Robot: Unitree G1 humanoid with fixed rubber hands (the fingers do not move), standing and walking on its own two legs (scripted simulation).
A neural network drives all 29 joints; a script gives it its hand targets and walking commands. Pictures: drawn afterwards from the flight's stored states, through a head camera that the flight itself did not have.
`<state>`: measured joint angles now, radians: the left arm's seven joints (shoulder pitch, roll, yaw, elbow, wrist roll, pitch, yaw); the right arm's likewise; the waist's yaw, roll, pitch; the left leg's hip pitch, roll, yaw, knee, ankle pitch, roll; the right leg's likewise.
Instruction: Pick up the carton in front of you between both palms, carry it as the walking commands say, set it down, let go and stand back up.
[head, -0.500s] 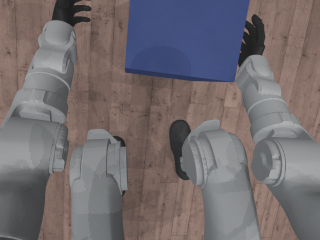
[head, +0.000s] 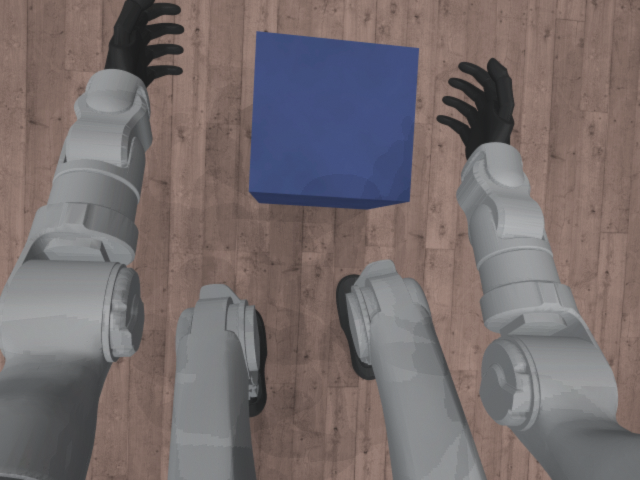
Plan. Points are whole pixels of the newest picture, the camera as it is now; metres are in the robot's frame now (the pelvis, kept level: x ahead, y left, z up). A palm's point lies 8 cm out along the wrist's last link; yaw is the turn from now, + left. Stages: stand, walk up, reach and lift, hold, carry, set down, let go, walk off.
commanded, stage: set down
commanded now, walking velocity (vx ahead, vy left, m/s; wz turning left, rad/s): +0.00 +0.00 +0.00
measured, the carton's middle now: (324, 140) +0.51 -0.06 -0.33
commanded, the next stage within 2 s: let go in 0.60 s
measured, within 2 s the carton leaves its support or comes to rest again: neither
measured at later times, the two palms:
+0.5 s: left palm out of the picture +0.55 +0.17 +0.03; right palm (604, 98) +0.45 -0.22 +0.03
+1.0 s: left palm out of the picture +0.43 +0.20 +0.15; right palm out of the picture +0.38 -0.22 +0.16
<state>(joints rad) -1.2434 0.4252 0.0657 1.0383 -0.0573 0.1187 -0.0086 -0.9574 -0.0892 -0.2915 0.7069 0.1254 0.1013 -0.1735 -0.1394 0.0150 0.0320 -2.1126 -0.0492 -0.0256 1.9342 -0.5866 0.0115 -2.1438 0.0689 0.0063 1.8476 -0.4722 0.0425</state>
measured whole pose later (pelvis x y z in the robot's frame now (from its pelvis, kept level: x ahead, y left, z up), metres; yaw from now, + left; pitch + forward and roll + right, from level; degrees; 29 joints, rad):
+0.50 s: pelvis +0.03 +0.00 +0.13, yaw +1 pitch +46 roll -2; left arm -1.09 0.38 0.14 0.94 0.02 0.16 -0.07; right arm -0.78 -0.05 -0.32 0.58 0.07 0.14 -0.13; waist -0.15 0.04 -0.11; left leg -1.77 -0.06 -0.04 1.45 -0.48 0.01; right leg -1.79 0.04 0.02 1.38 -0.39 0.03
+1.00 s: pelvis +0.08 +0.00 +0.26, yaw +4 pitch +31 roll +0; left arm -0.44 0.17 0.19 0.65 0.09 0.08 0.06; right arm -0.25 -0.14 -0.16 0.51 -0.03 0.05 0.07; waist -0.10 0.00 -0.09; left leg -1.08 -0.06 -0.06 0.89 -0.35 0.00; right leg -1.11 0.02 0.03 0.86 -0.30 0.00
